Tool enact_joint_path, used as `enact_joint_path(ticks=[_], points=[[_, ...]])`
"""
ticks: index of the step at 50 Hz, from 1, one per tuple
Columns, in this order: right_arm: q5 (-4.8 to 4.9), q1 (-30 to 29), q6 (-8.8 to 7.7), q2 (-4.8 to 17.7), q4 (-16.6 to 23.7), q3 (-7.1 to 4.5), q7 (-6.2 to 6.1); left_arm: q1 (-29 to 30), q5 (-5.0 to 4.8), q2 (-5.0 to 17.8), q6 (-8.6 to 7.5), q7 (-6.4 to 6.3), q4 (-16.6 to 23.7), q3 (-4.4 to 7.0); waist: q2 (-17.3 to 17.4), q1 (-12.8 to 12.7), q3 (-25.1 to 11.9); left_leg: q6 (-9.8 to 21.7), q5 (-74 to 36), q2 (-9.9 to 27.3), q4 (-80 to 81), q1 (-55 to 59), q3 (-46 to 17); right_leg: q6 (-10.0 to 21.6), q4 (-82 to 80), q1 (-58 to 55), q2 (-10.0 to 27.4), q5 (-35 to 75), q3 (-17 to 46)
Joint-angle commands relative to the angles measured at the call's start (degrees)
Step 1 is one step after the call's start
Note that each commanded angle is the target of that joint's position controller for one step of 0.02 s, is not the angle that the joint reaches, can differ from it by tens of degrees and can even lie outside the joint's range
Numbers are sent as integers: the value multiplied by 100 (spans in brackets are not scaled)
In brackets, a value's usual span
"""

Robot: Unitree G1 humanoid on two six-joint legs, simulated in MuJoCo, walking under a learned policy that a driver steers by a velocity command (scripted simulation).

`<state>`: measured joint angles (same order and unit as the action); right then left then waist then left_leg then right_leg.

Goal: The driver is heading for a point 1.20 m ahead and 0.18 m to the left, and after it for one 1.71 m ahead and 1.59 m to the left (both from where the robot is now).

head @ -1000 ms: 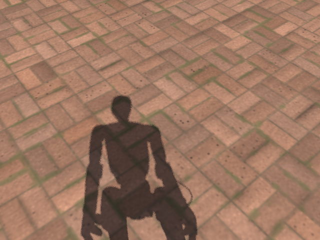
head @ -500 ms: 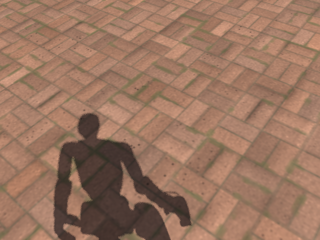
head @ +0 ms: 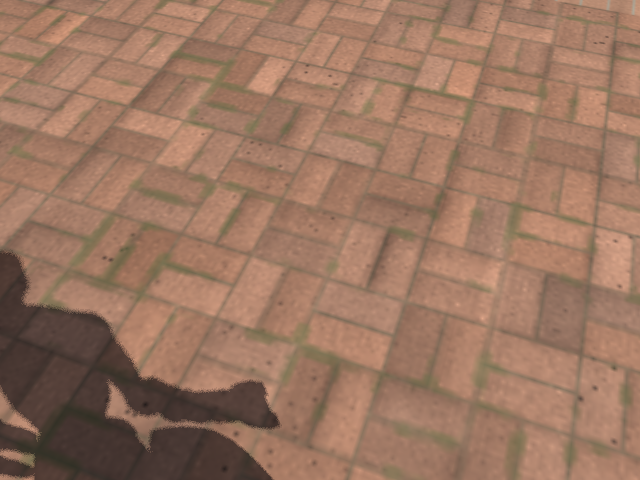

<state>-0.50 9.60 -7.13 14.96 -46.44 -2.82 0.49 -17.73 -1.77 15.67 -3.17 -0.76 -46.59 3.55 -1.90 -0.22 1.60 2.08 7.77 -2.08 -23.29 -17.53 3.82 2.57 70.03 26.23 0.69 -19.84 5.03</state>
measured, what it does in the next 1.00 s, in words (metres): walks ahead, turning left: right foot, then left foot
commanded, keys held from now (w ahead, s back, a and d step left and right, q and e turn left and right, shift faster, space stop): w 0.12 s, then w+q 0.88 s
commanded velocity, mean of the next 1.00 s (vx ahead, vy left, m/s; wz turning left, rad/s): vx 0.50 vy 0.00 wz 0.25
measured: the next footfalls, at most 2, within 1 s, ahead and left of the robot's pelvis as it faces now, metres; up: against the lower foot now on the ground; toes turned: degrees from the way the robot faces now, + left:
right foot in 0.34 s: +0.34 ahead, -0.17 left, +0.00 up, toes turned -3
left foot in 0.90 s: +0.59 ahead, +0.12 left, +0.00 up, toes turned +20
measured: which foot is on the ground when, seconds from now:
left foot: down 0.00-0.34, up 0.36-0.88, down 0.90-1.00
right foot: up 0.00-0.32, down 0.34-0.88, up 0.90-1.00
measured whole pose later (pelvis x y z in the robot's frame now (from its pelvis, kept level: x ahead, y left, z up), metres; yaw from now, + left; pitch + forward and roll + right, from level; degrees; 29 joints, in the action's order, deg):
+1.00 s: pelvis +0.51 +0.02 -0.01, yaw +21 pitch +2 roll -1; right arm 1.2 10.0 -2.9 16.2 -41.7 -4.5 2.6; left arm -13.8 -1.3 15.9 -6.4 -0.6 -46.4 3.6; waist -0.2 -0.5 3.5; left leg 6.0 11.3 -4.0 -33.9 -24.3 1.9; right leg -0.2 70.5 19.9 3.7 -24.8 0.4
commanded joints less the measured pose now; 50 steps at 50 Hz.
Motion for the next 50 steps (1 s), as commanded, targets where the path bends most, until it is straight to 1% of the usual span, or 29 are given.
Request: enact_joint_path(ticks=[1, 6, 8, 11, 13, 15, 16, 17, 18, 19, 20, 21, 22, 23, 25, 28, 32, 35, 39, 40, 42, 43, 44, 45, 46, 47, 48, 49, 50], points=[[3, 196, -99, 477, 113, -128, 29, -191, -11, 147, 23, 30, 443, 61, 571, -4, -245, 980, -313, 1616, 1462, 855, -1480, -19, -54, 972, 660, 346, 182], [47, 465, -96, 783, -156, -216, 54, 471, 91, 93, -15, 61, 766, -24, 364, 43, -44, 1150, -1051, 1622, 1682, 1035, -801, -76, -1470, 1468, 676, 1289, 175], [137, 557, -24, 826, -211, -196, 43, 963, 145, 55, -103, 134, 911, -83, 373, 160, 57, 1056, -1149, 1433, 1646, 953, -568, -85, -2343, 1231, 671, 1842, -204], [218, 987, 81, 994, -340, -193, 44, 1658, 92, 47, -185, 222, 1117, -130, 467, 432, 186, 972, -915, 1418, 1476, 981, -604, -161, -3193, 821, 445, 1939, -512], [242, 1152, 150, 1085, -419, -202, 35, 1835, 45, 202, -233, 266, 1244, -92, 592, 414, 204, 894, -798, 1603, 1259, 1283, -823, -112, -3590, 700, 338, 1648, -481], [257, 1108, 225, 1168, -452, -215, 13, 1563, 42, 421, -287, 281, 1221, -2, 735, 135, 61, 753, -955, 1713, 864, 1429, -984, 3, -4005, 119, 180, 1434, -524], [253, 1034, 251, 1154, -442, -195, -2, 1038, 70, 590, -303, 256, 1071, 102, 721, -194, -224, 612, -1573, 1541, 257, 1317, -853, 109, -4223, -711, 28, 1427, -627], [199, 1029, 241, 932, -407, -115, -10, 120, 114, 915, -304, 191, 826, 267, 597, -607, -829, 405, -1740, 1198, -918, 817, -588, 296, -4163, -2088, 192, 1524, -463], [-3, 1051, 201, 430, -182, 67, -4, -939, 219, 1470, -255, 88, 711, 412, -422, -921, -1852, 112, 166, 733, -3004, -444, -228, 681, -4069, -3792, 1620, 1683, 1026], [197, 1713, 99, -3, -147, 164, 12, -998, 312, 1619, -220, 126, 685, 401, -1734, -540, -2459, -36, 2615, 58, -4555, -2140, -677, 1401, -4959, -4798, 2556, 549, 3402], [361, 1423, 82, 673, -237, -18, -7, -822, 260, 1027, -252, 158, 707, 267, -902, -653, -1835, -3, 2371, 322, -5192, -2643, -1156, 1227, -5207, -4249, 2371, 144, 3183], [385, 1040, 94, 808, -108, -85, -18, -430, 178, 744, -282, 170, 723, 167, -717, -522, -1165, 55, 1802, 552, -5185, -2827, -1069, 1025, -5273, -3576, 2183, 388, 2234], [314, 876, 148, 720, -111, -94, -57, -1, 168, 536, -306, 200, 731, 99, -359, -321, -843, 15, 1318, 780, -4983, -2568, -1003, 904, -5439, -2898, 1916, 843, 1595], [235, 827, 218, 662, -106, -130, -69, 294, 172, 362, -330, 223, 714, 67, -397, -151, -539, -14, 977, 920, -4699, -2373, -1007, 821, -5660, -2400, 1668, 1133, 1034], [257, 963, 368, 440, -119, -131, -30, 485, 234, 277, -412, 212, 606, 85, -463, 65, -389, -58, 586, 1017, -4554, -1929, -990, 784, -5981, -1908, 1491, 1678, 375], [232, 716, 486, 300, 42, -140, -21, 382, 266, 408, -465, 122, 409, 161, -197, 124, -139, -119, 130, 1006, -4233, -2252, -1070, 822, -6147, -1889, 1501, 2408, -293], [184, 121, 486, 223, 296, -116, 70, 225, 265, 593, -401, 12, 222, 227, -131, -9, 107, -149, -766, 935, -3004, -2475, -969, 750, -6265, -2095, 1464, 2343, -931], [152, -532, 465, 160, 550, -61, 191, 42, 218, 764, -343, -39, 118, 280, -37, -247, 320, -70, -1072, 893, -2234, -2454, -592, 691, -6279, -2309, 1548, 2293, -1288], [178, -1068, 459, 189, 890, -48, 321, -202, 111, 897, -204, -48, -44, 334, -56, -383, 475, 151, -532, 808, -1668, -2528, -234, 568, -5949, -2979, 1710, 2634, -1567], [184, -1092, 463, 227, 955, -65, 347, -183, 89, 950, -164, -49, -58, 348, -98, -337, 436, 239, -273, 718, -1576, -2387, -100, 515, -5750, -3091, 1727, 3094, -1651], [193, -785, 488, 407, 999, -166, 356, -61, 51, 1141, -90, -70, -28, 388, -319, -60, 71, 464, 304, 320, -1545, -1601, 272, 391, -4967, -3182, 1701, 5071, -1815], [217, -221, 500, 596, 895, -278, 340, 26, 30, 1217, -39, -81, -6, 402, -376, 279, -271, 613, 482, 42, -1462, -850, 430, 314, -4139, -3108, 1619, 5887, -1908], [226, 713, 506, 927, 657, -472, 277, 114, 0, 1209, -8, -90, 26, 380, -253, 787, -766, 829, 137, -249, -1039, 540, 441, 128, -2880, -2618, 1380, 5819, -2039], [212, 1516, 564, 1499, 475, -684, 137, 29, 140, 950, -59, -104, 156, 278, 479, 1045, -1233, 1167, 25, 512, -840, 2265, -918, -183, -1008, -1061, 1091, 3610, -2019], [196, 1218, 488, 2034, 578, -708, 132, -481, 267, 88, -254, -17, 482, 18, 1755, 226, -1810, 2250, 1097, 1881, -65, 3864, -4341, -482, 832, 1351, -128, -1420, -1092], [157, 1434, 410, 1511, 689, -561, 172, 280, 30, 610, -491, 50, 589, 85, 965, 727, -2176, 2199, 1478, 2111, 739, 3947, -5122, -337, 1252, 1917, -86, -1361, 39], [128, 1231, 337, 1188, 632, -469, 193, 708, -134, 774, -572, 71, 732, 135, 746, 678, -1355, 1917, 933, 1984, 771, 3402, -4263, -190, 1049, 2316, 149, -768, 1], [174, 838, 308, 984, 703, -405, 189, 702, -25, 710, -603, 21, 690, 112, 296, 394, -934, 1704, 315, 1721, 703, 2523, -3514, -126, 560, 2032, 418, -256, 3], [164, 435, 310, 773, 793, -345, 174, 644, 141, 748, -575, -26, 606, 157, 218, 144, -664, 1543, -274, 1460, 728, 1735, -2912, -157, 96, 1592, 596, 30, -8]])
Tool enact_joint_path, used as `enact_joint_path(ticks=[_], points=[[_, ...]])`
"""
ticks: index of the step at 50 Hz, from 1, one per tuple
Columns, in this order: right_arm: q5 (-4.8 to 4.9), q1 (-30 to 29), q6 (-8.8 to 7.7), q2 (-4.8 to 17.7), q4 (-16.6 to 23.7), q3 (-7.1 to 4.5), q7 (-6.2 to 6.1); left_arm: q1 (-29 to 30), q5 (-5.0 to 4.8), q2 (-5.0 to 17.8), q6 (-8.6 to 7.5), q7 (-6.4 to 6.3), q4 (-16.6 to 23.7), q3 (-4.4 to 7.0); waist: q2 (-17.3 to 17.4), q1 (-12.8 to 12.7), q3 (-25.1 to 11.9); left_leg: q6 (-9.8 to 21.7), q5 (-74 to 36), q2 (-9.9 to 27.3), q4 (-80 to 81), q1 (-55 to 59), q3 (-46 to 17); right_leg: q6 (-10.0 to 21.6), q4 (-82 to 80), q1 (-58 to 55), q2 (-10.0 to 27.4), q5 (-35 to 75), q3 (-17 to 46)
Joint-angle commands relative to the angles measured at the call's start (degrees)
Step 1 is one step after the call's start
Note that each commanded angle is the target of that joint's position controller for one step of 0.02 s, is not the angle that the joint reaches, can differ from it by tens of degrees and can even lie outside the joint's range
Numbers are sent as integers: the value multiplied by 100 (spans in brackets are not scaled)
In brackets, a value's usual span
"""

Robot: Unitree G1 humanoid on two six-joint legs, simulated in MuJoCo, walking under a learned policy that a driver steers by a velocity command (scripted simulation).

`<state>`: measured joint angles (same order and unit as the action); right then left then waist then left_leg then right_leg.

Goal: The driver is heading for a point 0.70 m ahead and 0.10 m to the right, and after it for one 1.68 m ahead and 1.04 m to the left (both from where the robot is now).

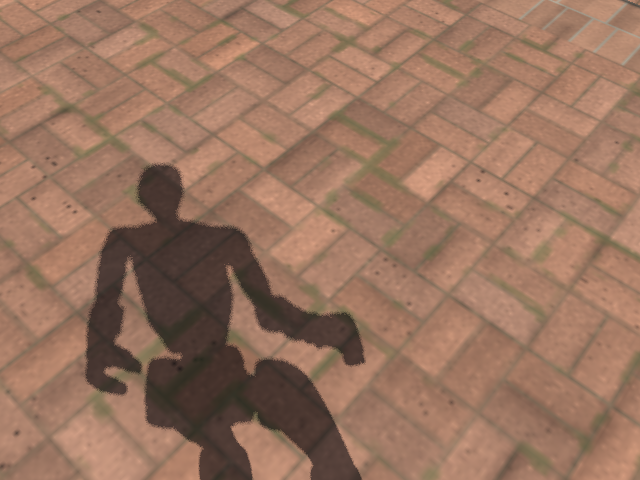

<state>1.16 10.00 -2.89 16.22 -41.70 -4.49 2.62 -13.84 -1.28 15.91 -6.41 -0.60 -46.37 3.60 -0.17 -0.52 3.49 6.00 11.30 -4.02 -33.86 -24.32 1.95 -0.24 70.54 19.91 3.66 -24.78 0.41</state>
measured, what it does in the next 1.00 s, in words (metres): walks ahead: right foot, then left foot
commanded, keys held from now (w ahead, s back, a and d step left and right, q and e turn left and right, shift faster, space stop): w+q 0.10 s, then w+e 0.70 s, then w+q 0.20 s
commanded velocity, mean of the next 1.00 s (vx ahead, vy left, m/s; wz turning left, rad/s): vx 0.50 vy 0.00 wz -0.13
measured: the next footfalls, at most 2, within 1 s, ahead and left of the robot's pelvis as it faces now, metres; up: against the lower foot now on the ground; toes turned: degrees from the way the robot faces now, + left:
right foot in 0.44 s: +0.44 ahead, -0.12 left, +0.00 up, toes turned +1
left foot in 0.92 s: +0.72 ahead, +0.05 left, +0.00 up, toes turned -15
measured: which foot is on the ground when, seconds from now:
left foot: down 0.00-0.46, up 0.48-0.90, down 0.92-1.00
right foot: up 0.00-0.42, down 0.44-0.94, up 0.96-1.00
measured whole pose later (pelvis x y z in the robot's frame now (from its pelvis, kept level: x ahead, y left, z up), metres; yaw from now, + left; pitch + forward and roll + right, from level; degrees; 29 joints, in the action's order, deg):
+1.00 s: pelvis +0.59 -0.02 +0.00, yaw -11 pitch +2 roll +1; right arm 0.4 7.6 -6.9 15.6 -38.8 -2.5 1.7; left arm -19.9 -0.8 16.7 -2.9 -0.3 -43.7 2.7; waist -1.5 -2.2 -0.5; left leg 2.9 9.0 -3.9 -30.1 -23.9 -1.1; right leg 2.7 56.5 14.1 -4.7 -27.3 7.8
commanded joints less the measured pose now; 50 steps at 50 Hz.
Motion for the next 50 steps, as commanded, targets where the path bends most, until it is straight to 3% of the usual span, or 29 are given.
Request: enact_joint_path(ticks=[1, 5, 9, 12, 16, 18, 19, 20, 21, 22, 23, 24, 25, 26, 27, 28, 30, 32, 37, 40, 42, 44, 45, 46, 47, 48, 49, 50], points=[[-68, 211, -120, 538, 428, -133, -65, 108, 138, 762, -173, -35, 571, 191, 168, -11, -803, 1107, -1002, 1501, 1905, 1939, -2442, 89, -188, 1823, 412, 724, 503], [-37, 423, -169, 754, 394, -187, -192, 345, 238, 504, 41, -40, 736, 148, 146, -65, -589, 1116, -2007, 1217, 2111, 1244, -1837, -228, -1158, 1676, 291, 1341, 294], [-40, 767, -158, 627, 185, -109, -286, 965, 174, 263, 23, 61, 795, 17, 445, 283, -468, 699, -2020, 956, 2126, 1380, -1121, -225, -2893, 1570, 170, 2970, 101], [-55, 1031, -190, 737, 34, -97, -279, 1468, 72, 268, -15, 166, 906, -27, 503, 560, -273, 605, -1399, 1173, 2215, 1641, -1147, -62, -3573, 1513, 82, 3560, -1], [-89, 1257, -150, 812, -189, -107, -292, 1841, 26, 366, -58, 324, 1125, -32, 387, 666, -17, 569, -1841, 1654, 1957, 2770, -1191, 266, -3902, 2259, 19, 2883, 25], [-88, 1200, -99, 859, -231, -121, -327, 1752, 18, 371, -72, 414, 1170, -38, 411, 559, -59, 471, -2678, 1752, 1680, 3087, -1031, 446, -3976, 2193, -98, 2354, -51], [-99, 1075, -80, 913, -202, -130, -346, 1527, 18, 432, -65, 434, 1138, -10, 473, 412, -225, 392, -3598, 1709, 1419, 3091, -875, 550, -3996, 1779, -264, 2102, -168], [-115, 988, -57, 983, -169, -145, -366, 1162, 29, 557, -44, 425, 1061, 53, 564, 217, -536, 321, -4703, 1639, 999, 3084, -741, 657, -3935, 1159, -490, 1914, -338], [-117, 837, -17, 1001, -124, -133, -382, 440, 48, 740, -24, 399, 880, 162, 500, -197, -961, 197, -5500, 1433, 117, 2929, -494, 816, -4103, 167, -728, 2072, -496], [-146, 739, -25, 941, -26, -85, -411, -426, 78, 996, 4, 348, 716, 264, 296, -611, -1482, 4, -4853, 1245, -1167, 2041, -327, 1091, -4087, -1336, -360, 2468, 100], [-220, 1313, -143, 468, 163, 65, -368, -1013, 139, 1560, 18, 309, 712, 404, -976, -437, -2256, -472, -1906, 345, -3558, -222, -92, 2069, -4180, -3553, 1077, 2160, 2704], [-214, 1344, -289, 394, 116, 148, -286, -1157, 16, 1220, 43, 314, 590, 319, -1430, -446, -2598, -572, 1874, -153, -4439, -1482, -740, 2399, -5076, -4330, 1547, 1457, 4537], [-24, 840, -419, 754, 283, 75, -192, -898, -6, 936, 91, 270, 658, 237, -935, -544, -1840, -486, 1602, 247, -4663, -2088, -1065, 2077, -5230, -3874, 1384, 758, 3971], [29, 384, -491, 765, 414, 96, -163, -540, 32, 834, 134, 244, 776, 204, -352, -460, -1206, -430, 1177, 498, -4341, -2108, -939, 1875, -5344, -2994, 1182, 906, 3278], [-78, 174, -517, 724, 468, 87, -177, -261, 62, 758, 160, 243, 841, 170, 118, -255, -724, -446, 926, 673, -3795, -1934, -833, 1767, -5490, -2124, 972, 1428, 2830], [-180, 203, -480, 748, 485, 39, -208, -91, 101, 661, 154, 232, 920, 124, 149, -59, -590, -494, 738, 834, -3384, -1583, -817, 1708, -5626, -1595, 789, 1960, 2511], [-226, 431, -371, 626, 497, 42, -252, 49, 93, 689, 158, 203, 984, 132, -156, 163, -553, -664, 648, 906, -2918, -1228, -720, 1755, -5793, -1030, 572, 2546, 2203], [-246, 338, -285, 506, 541, 77, -307, -31, 76, 801, 145, 145, 941, 163, -235, 174, -503, -853, 368, 877, -2386, -1154, -574, 1764, -5839, -643, 430, 3012, 1824], [-202, -759, -319, 251, 775, 176, -290, -492, -26, 941, 254, 14, 747, 215, -393, -259, -455, -999, -1440, 495, -304, -593, -472, 1327, -5626, -352, -1, 2668, 1424], [-110, -1167, -387, 361, 891, 138, -218, -776, -55, 940, 333, -12, 649, 220, -480, -404, -459, -954, -1488, 334, 267, -450, -579, 1253, -5330, -737, 150, 2303, 1859], [-106, -1109, -446, 459, 844, 106, -144, -862, -13, 828, 355, -33, 579, 180, -566, -396, -507, -805, -1380, 413, 535, -455, -593, 1196, -5080, -1285, 412, 2227, 2031], [-106, -936, -484, 541, 815, 64, -123, -804, 32, 879, 375, -22, 553, 193, -724, -286, -461, -551, -970, 423, 686, -265, -447, 1110, -4827, -1593, 592, 2740, 2103], [-130, -579, -495, 621, 721, 8, -145, -733, 47, 832, 383, -9, 566, 173, -733, -84, -595, -359, -884, 324, 913, 238, -299, 1014, -4456, -1659, 451, 3490, 1966], [-184, 66, -514, 815, 600, -73, -174, -674, 82, 670, 368, 5, 616, 106, -628, 215, -1122, -42, -1039, 612, 803, 1278, -558, 864, -3586, -1491, 194, 3999, 1670], [-226, 965, -514, 1223, 493, -175, -179, -889, 191, 460, 326, -12, 727, 5, 191, 427, -1987, 579, -1423, 1527, 576, 2996, -1876, 622, -1938, -467, -299, 2869, 1167], [-138, 1407, -427, 1471, 206, -280, -106, -1523, 73, 286, 243, 8, 696, -63, 1918, 263, -2262, 1432, -104, 2426, 1265, 4353, -4242, 195, -277, 1531, -956, -336, 592], [45, 1375, -403, 985, 255, -151, -77, -1165, 29, 725, 180, 32, 711, -8, 1297, 411, -1732, 1285, 1194, 2391, 1640, 4169, -4719, 228, 185, 2323, -609, -624, 895], [30, 1008, -355, 748, 330, -77, -96, -441, 0, 896, 135, 60, 845, 43, 713, 480, -936, 1048, 1089, 2165, 1722, 3464, -3990, 230, 228, 2571, -374, -105, 773]])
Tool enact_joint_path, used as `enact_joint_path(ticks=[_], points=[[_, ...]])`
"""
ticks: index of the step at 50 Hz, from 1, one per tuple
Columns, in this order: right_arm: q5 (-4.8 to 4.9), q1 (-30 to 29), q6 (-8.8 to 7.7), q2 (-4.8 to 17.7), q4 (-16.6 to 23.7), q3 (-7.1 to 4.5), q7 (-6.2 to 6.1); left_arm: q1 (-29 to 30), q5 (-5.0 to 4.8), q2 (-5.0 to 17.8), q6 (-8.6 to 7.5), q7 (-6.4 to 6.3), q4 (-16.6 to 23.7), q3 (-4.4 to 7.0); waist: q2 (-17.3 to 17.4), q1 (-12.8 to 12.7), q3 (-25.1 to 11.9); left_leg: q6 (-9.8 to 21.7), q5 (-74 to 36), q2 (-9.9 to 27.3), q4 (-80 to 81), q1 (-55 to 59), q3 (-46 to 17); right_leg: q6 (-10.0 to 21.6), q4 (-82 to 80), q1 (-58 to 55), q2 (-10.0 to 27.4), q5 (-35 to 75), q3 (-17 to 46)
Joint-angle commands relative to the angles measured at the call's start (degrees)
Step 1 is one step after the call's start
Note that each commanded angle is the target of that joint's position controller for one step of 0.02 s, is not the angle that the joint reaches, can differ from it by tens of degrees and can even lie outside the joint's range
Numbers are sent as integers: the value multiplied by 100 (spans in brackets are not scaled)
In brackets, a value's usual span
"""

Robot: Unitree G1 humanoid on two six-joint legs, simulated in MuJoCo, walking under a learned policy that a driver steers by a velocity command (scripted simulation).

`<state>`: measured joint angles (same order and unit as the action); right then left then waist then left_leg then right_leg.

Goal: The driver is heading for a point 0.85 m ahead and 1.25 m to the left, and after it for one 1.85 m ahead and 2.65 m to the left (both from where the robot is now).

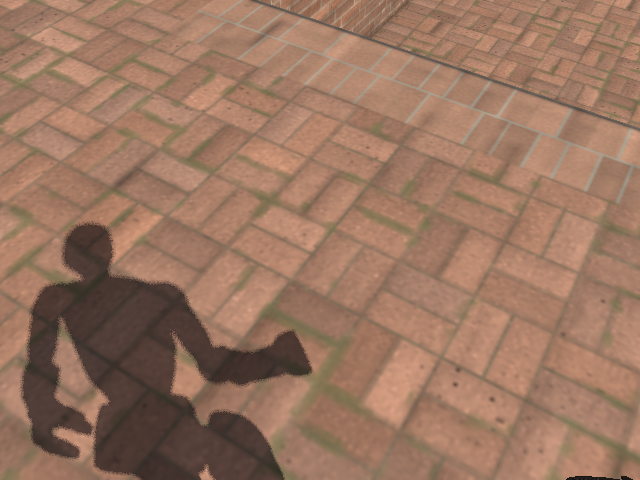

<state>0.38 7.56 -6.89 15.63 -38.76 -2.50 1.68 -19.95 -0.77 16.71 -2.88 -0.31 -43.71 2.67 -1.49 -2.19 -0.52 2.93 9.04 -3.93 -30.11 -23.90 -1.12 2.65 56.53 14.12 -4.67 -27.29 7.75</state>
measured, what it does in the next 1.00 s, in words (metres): walks ahead, turning left: right foot, then left foot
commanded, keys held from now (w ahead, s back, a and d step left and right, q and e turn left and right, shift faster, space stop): w+q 1.00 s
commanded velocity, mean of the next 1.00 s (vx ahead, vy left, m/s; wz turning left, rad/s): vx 0.50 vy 0.00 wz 0.48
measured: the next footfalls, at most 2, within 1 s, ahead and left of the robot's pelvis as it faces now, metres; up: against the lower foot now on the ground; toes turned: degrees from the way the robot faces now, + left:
right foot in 0.38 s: +0.36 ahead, -0.11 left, +0.00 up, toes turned +15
left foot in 0.90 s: +0.53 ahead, +0.24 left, +0.00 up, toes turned +31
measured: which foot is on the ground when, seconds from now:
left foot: down 0.00-0.40, up 0.42-0.88, down 0.90-1.00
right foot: up 0.00-0.36, down 0.38-0.88, up 0.90-1.00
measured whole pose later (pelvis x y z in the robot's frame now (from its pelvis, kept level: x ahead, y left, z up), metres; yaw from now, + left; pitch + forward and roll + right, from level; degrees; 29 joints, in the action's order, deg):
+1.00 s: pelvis +0.47 +0.13 +0.00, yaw +33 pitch +2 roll -1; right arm 1.0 9.6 -2.2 17.2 -34.8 -3.5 2.2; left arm -15.2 -0.9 17.7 -5.7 0.3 -45.0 2.9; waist -0.2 -1.6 3.7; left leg 5.3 10.4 -4.1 -33.1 -24.4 0.4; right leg -0.4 67.9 19.3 3.0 -24.5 0.6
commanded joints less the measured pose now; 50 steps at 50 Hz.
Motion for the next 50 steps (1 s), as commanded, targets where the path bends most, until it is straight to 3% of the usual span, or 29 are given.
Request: enact_joint_path(ticks=[1, 2, 3, 5, 9, 11, 14, 16, 18, 19, 20, 21, 22, 23, 24, 26, 28, 31, 35, 40, 42, 43, 44, 45, 46, 47, 48, 49, 50], points=[[30, 1052, 92, 773, 110, -244, -2, 604, 30, 732, -271, 37, 691, 111, 385, 601, -160, 1259, 652, 1897, 1442, 2783, -3142, -69, 1404, 3075, 596, 480, -122], [3, 932, 127, 728, 133, -228, -6, 749, 126, 656, -321, 48, 759, 123, 240, 475, 50, 1221, 33, 1694, 1527, 2368, -2814, -113, 984, 2961, 727, 723, -165], [-32, 883, 140, 683, 157, -204, -23, 707, 172, 582, -344, 57, 786, 125, 381, 342, -5, 1177, -449, 1504, 1603, 2127, -2547, -162, 655, 2669, 819, 875, -196], [8, 888, 169, 662, 121, -199, -55, 661, 187, 428, -334, 64, 787, 89, 652, 235, -120, 1210, -993, 1312, 1690, 1857, -2192, -315, 35, 2349, 811, 863, -354], [84, 1080, 250, 981, -4, -307, -196, 1384, 167, 182, -323, 64, 935, -33, 667, 403, -29, 1111, -1130, 1088, 1749, 1175, -1715, -535, -1486, 1785, 614, 1828, -532], [96, 1262, 306, 1016, -70, -320, -235, 1736, 115, 208, -352, 99, 979, -35, 692, 532, -17, 994, -970, 1021, 1687, 994, -1687, -575, -2055, 1411, 460, 2539, -506], [144, 1516, 376, 984, -155, -317, -258, 2075, 51, 348, -391, 130, 1075, 20, 711, 601, -18, 872, -522, 1073, 1439, 1107, -1992, -535, -2570, 1046, 322, 2711, -366], [150, 1503, 413, 990, -159, -329, -270, 2052, 24, 481, -424, 128, 1097, 94, 809, 490, -13, 762, -272, 1146, 1209, 1239, -2298, -430, -2830, 726, 317, 2473, -302], [138, 1386, 441, 840, -116, -298, -272, 1516, 36, 614, -450, 88, 960, 202, 839, 154, -157, 553, -279, 947, 696, 1124, -2316, -204, -3225, -154, 417, 2363, -361], [93, 1287, 420, 611, -35, -221, -257, 894, 100, 809, -461, 36, 883, 286, 674, -163, -599, 366, -237, 702, -188, 751, -2040, 49, -3189, -1175, 908, 2198, -9], [-37, 1431, 393, 192, 79, -92, -258, -28, 127, 1173, -427, -15, 778, 375, -316, -404, -1376, 108, 1368, 187, -1967, -100, -1334, 407, -3188, -2585, 2030, 2058, 1112], [180, 2078, 336, 236, 263, -65, -259, -270, 120, 1448, -328, 45, 561, 457, -2082, -57, -1637, -55, 2641, -51, -3377, -1821, -813, 1228, -3773, -3403, 3028, 446, 3628], [234, 1898, 355, 777, 67, -191, -283, 14, 55, 900, -322, 65, 671, 351, -1108, -151, -913, -161, 2222, 375, -4025, -2288, -925, 1124, -4027, -2832, 2842, -353, 3483], [176, 1366, 392, 936, 115, -246, -266, 203, 51, 611, -311, 54, 682, 272, -609, -224, -332, -192, 1695, 526, -4152, -2346, -809, 905, -4040, -2243, 2560, 73, 2507], [126, 1199, 428, 830, 110, -246, -258, 463, 99, 496, -306, 69, 691, 218, -245, -91, -89, -244, 1310, 686, -4058, -2102, -717, 799, -4168, -1682, 2280, 825, 1841], [104, 1032, 471, 660, 198, -258, -201, 722, 157, 359, -312, 71, 601, 177, -440, 108, 182, -273, 924, 946, -3745, -1798, -636, 726, -4424, -1010, 1951, 1713, 952], [112, 926, 515, 461, 273, -219, -161, 716, 131, 404, -365, 79, 495, 211, -483, 144, 187, -324, 681, 999, -3595, -1728, -497, 790, -4624, -812, 1869, 2290, 421], [75, 579, 525, 368, 432, -174, -125, 638, 121, 619, -385, 61, 309, 287, -280, 119, 223, -410, 136, 1055, -2951, -1928, -479, 882, -4743, -899, 1939, 3036, -133], [82, -59, 455, 283, 583, -103, 20, 560, 82, 818, -322, 27, 134, 321, -177, -90, 316, -322, -959, 987, -1624, -1595, -174, 709, -4754, -993, 1812, 3297, -923], [109, -735, 461, 368, 935, -112, 172, 218, -53, 1087, -191, 14, -117, 392, -185, -207, 496, -20, -604, 815, -763, -1399, 204, 502, -4487, -1642, 2053, 3775, -1350], [72, -547, 494, 549, 981, -205, 186, 223, -91, 1260, -119, -18, -133, 441, -353, 16, 250, 212, 5, 476, -638, -787, 533, 375, -3795, -1846, 2058, 5556, -1599], [56, -87, 518, 724, 899, -306, 173, 241, -105, 1341, -74, -44, -128, 463, -404, 315, -58, 363, 184, 232, -537, -102, 694, 295, -3034, -1820, 1995, 6419, -1744], [74, 859, 543, 1006, 651, -481, 117, 272, -109, 1274, -44, -76, -99, 429, -268, 826, -543, 580, -140, -5, -204, 1268, 719, 128, -1843, -1324, 1807, 6515, -1919], [103, 1802, 607, 1479, 452, -664, -9, 145, 52, 996, -74, -93, 16, 307, 418, 1177, -1104, 932, -231, 719, -130, 3089, -507, -120, -27, 164, 1557, 4554, -1933], [131, 1512, 534, 2066, 550, -687, -18, -396, 225, 211, -237, 19, 377, 32, 1825, 397, -1769, 2042, 890, 2161, 544, 4770, -3899, -407, 1865, 2597, 378, -644, -1239], [107, 1728, 467, 1485, 654, -545, 4, 313, 17, 799, -424, 94, 399, 139, 1049, 945, -2138, 1981, 1541, 2273, 1219, 4805, -4523, -314, 2315, 3152, 490, -559, -200], [52, 1516, 395, 1239, 577, -455, 17, 804, -160, 979, -506, 119, 574, 188, 828, 927, -1227, 1699, 1066, 2098, 1309, 4136, -3682, -211, 2135, 3479, 706, 26, -266], [62, 1166, 365, 1119, 595, -412, 10, 856, -80, 872, -542, 76, 567, 150, 331, 655, -767, 1526, 453, 1850, 1310, 3266, -3043, -195, 1648, 3210, 937, 513, -283], [40, 803, 367, 972, 652, -362, -1, 830, 65, 875, -527, 33, 512, 175, 236, 414, -458, 1406, -228, 1628, 1362, 2514, -2532, -255, 1188, 2824, 1081, 759, -300]])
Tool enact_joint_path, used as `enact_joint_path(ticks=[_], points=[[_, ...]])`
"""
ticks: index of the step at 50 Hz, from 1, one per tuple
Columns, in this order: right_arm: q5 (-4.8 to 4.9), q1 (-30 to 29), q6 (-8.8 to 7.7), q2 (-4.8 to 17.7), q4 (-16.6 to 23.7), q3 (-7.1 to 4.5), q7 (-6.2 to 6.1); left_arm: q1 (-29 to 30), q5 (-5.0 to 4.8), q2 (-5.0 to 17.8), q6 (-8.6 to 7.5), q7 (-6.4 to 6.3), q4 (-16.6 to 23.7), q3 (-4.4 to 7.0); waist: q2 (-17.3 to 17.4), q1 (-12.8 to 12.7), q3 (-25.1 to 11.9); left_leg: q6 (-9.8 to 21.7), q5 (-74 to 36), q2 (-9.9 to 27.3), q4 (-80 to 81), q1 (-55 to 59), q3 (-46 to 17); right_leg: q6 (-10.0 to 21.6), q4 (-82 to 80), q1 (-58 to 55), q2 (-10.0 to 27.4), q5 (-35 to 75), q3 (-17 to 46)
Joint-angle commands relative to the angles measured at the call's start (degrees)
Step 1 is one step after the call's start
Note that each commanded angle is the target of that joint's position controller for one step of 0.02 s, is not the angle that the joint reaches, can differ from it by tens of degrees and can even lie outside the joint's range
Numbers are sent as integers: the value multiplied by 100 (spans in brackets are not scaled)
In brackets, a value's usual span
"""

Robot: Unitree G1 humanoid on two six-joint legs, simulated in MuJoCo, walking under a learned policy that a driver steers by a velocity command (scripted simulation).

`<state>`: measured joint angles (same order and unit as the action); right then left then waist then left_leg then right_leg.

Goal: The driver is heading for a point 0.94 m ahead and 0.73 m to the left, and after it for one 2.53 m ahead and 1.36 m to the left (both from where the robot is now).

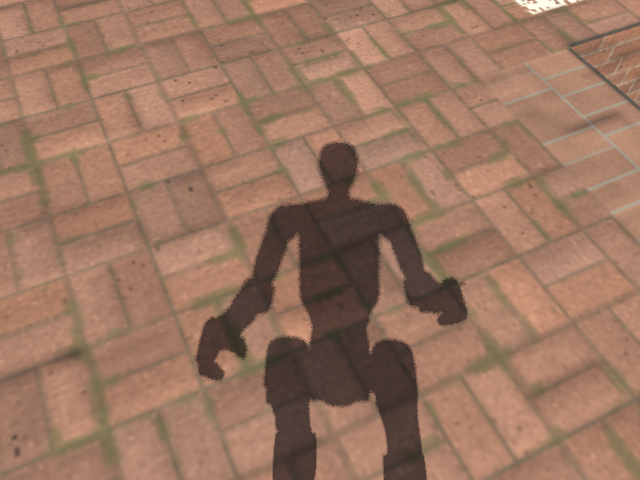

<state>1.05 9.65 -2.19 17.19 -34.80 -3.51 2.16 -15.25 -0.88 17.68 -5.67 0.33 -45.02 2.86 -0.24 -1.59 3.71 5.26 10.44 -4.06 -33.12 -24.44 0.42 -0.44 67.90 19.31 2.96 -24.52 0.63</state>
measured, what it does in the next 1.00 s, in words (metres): walks ahead, turning left: right foot, then left foot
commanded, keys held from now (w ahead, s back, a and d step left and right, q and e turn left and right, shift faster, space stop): w+q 0.38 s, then q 0.62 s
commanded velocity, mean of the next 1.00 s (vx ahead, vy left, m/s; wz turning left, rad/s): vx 0.30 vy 0.00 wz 0.60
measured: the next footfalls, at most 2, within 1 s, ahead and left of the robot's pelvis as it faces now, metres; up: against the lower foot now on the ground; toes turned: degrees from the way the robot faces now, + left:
right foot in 0.38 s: +0.41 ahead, -0.11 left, +0.00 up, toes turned +17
left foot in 0.84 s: +0.42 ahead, +0.17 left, +0.00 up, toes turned +31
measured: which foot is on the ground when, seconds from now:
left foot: down 0.00-0.40, up 0.42-0.82, down 0.84-1.00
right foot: up 0.00-0.36, down 0.38-0.84, up 0.86-1.00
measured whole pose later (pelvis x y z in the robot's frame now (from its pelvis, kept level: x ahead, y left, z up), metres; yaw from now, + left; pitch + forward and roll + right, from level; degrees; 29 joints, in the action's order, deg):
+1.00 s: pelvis +0.38 +0.03 +0.01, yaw +35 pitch +2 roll -2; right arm 0.2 9.1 1.3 17.9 -32.4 -4.1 0.2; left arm -4.8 0.2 19.1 0.0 -0.6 -43.7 3.8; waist -1.5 0.1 4.8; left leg 3.0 7.9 -2.4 -28.0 -22.3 -2.9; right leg -3.1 63.1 28.9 1.7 -26.7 0.7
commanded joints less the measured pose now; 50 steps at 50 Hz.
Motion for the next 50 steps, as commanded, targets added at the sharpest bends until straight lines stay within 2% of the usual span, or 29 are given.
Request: enact_joint_path(ticks=[1, 5, 10, 12, 15, 17, 18, 19, 20, 21, 22, 23, 24, 25, 28, 30, 32, 35, 38, 40, 41, 42, 43, 44, 45, 46, 47, 48, 50], points=[[-102, 388, -110, 723, 333, -217, -68, 230, 122, 801, -184, -29, 619, 184, 259, 144, -792, 1146, -823, 1499, 1785, 2063, -2426, 12, -142, 1914, 415, 659, 458], [-69, 427, -162, 799, 177, -235, -173, 366, 209, 536, 10, -51, 652, 135, 258, 37, -543, 1199, -1621, 1238, 2033, 1172, -1847, -312, -1013, 1657, 302, 1215, 275], [7, 867, -97, 904, -101, -268, -294, 1506, 157, 275, -30, 23, 923, 17, 424, 459, -330, 785, -938, 860, 1911, 928, -1556, -370, -3072, 1243, -95, 2899, 243], [36, 1073, -78, 952, -220, -285, -304, 1811, 94, 324, -72, 75, 1021, 24, 465, 573, -290, 733, -680, 954, 1811, 1023, -1789, -328, -3462, 1039, -217, 3055, 284], [62, 1200, -24, 877, -330, -272, -330, 1879, 62, 519, -132, 133, 1080, 103, 568, 536, -304, 646, -497, 1139, 1348, 1555, -2298, -179, -3905, 911, -283, 2636, 459], [44, 1120, 19, 874, -341, -286, -341, 1570, 47, 628, -173, 129, 1027, 175, 769, 349, -354, 548, -728, 1185, 1002, 1721, -2549, -7, -4038, 490, -314, 2098, 416], [37, 1042, 35, 764, -317, -250, -335, 1109, 64, 704, -195, 97, 909, 242, 776, 98, -540, 424, -982, 1001, 631, 1655, -2488, 136, -4292, -176, -332, 2125, 297], [-5, 999, 21, 488, -244, -148, -310, 427, 151, 906, -223, 54, 826, 327, 571, -232, -1156, 231, -944, 703, -420, 1284, -2197, 430, -4187, -1428, 169, 2108, 660], [20, 1427, -1, 174, -102, -48, -323, -282, 298, 1395, -201, -2, 783, 444, -519, -269, -2035, -240, 362, -38, -2382, -297, -1424, 1132, -4169, -3497, 1464, 2160, 2353], [71, 1820, -29, 326, -23, -29, -344, -479, 199, 1296, -112, 49, 650, 445, -1889, -110, -2400, -469, 2574, -175, -3684, -1541, -1134, 1688, -4650, -4091, 2283, 1758, 4295], [83, 1569, 7, 862, -131, -173, -354, -151, 126, 791, -66, 35, 790, 309, -1101, -156, -1689, -593, 2305, 173, -4230, -1864, -1276, 1530, -4722, -3446, 2153, 1884, 3793], [39, 1070, 72, 1013, -59, -235, -364, 138, 152, 555, 2, 3, 872, 232, -584, -172, -1156, -686, 1955, 344, -4339, -1783, -1042, 1344, -4660, -2708, 1921, 2731, 2754], [-15, 845, 132, 980, 9, -262, -374, 406, 170, 431, 49, 1, 859, 180, -324, -45, -795, -759, 1753, 489, -4150, -1602, -888, 1252, -4693, -2016, 1638, 3652, 1995], [-32, 811, 200, 911, 35, -295, -378, 588, 175, 333, 66, -1, 821, 145, -396, 116, -625, -776, 1631, 662, -3879, -1398, -817, 1166, -4743, -1548, 1420, 4164, 1469], [19, 858, 356, 430, 100, -195, -367, 772, 190, 513, 64, -11, 647, 204, -772, 261, -470, -866, 1263, 732, -3183, -993, -439, 1250, -5171, -899, 1179, 4653, 601], [-10, 677, 385, 352, 196, -161, -345, 792, 165, 695, 106, -61, 552, 274, -680, 235, -638, -891, 801, 803, -2661, -1007, -394, 1354, -5257, -1090, 1313, 4880, 353], [-19, 524, 375, 342, 228, -148, -278, 895, 113, 744, 190, -113, 507, 289, -590, 195, -798, -856, 143, 830, -2059, -772, -301, 1305, -5279, -1206, 1277, 4744, -17], [-25, 129, 362, 347, 348, -153, -156, 928, 52, 829, 289, -133, 411, 304, -564, 76, -743, -729, -373, 782, -1212, -363, -96, 1155, -5230, -1214, 1208, 4331, -465], [-23, -179, 406, 468, 535, -214, -55, 811, -53, 1001, 355, -93, 308, 361, -584, 1, -629, -558, -77, 715, -635, -230, 43, 1054, -4946, -1468, 1356, 4047, -519], [-25, -143, 434, 543, 601, -273, -16, 825, -141, 1069, 391, -82, 285, 391, -586, 87, -620, -379, 75, 605, -109, -10, 163, 916, -4510, -1627, 1417, 4112, -551], [-37, 78, 429, 597, 557, -322, -23, 869, -182, 1033, 405, -88, 276, 385, -513, 245, -699, -240, -241, 453, 419, 449, 265, 750, -4014, -1547, 1278, 4237, -722], [-70, 527, 414, 861, 445, -442, -92, 621, -148, 880, 400, -73, 194, 349, -154, 413, -958, -7, -1137, 343, 901, 1351, 116, 456, -3103, -1199, 931, 4047, -951], [-112, 991, 406, 1567, 472, -617, -241, 555, 117, 618, 378, -54, 370, 242, 1130, 491, -1399, 559, -3871, 1593, 838, 2747, -1607, -16, -1384, 191, 413, 1918, -1199], [-231, 793, 354, 1808, 629, -589, -240, 420, 277, 414, 376, -35, 561, 123, 1821, 267, -1977, 1846, -4080, 2718, 906, 3361, -3461, -301, 45, 1629, -412, -1610, -515], [-163, 728, 277, 1306, 635, -463, -180, 741, 161, 751, 422, -10, 454, 223, 830, 558, -2022, 1677, -3535, 2478, 1047, 3035, -3008, -284, 453, 1718, -193, -1393, 275], [-120, 471, 216, 1162, 596, -400, -173, 885, 37, 771, 456, -18, 513, 230, 664, 409, -1569, 1352, -3013, 2172, 1087, 2601, -2436, -207, 379, 1815, -92, -948, 290], [-47, 223, 214, 1055, 572, -381, -190, 852, 70, 702, 486, -80, 433, 231, 337, 269, -1288, 1026, -2294, 1841, 1171, 2227, -2126, -206, 32, 1820, 18, -538, 298], [-7, -9, 248, 1012, 601, -357, -223, 894, 133, 769, 522, -139, 447, 258, 431, 180, -1088, 886, -1942, 1675, 1268, 1812, -1983, -249, -299, 1673, 52, -226, 304], [-119, -243, 293, 1008, 660, -337, -279, 724, 130, 688, 568, -145, 405, 252, 708, 3, -1085, 871, -1941, 1425, 1371, 1222, -1802, -356, -488, 1145, -132, 135, 206]])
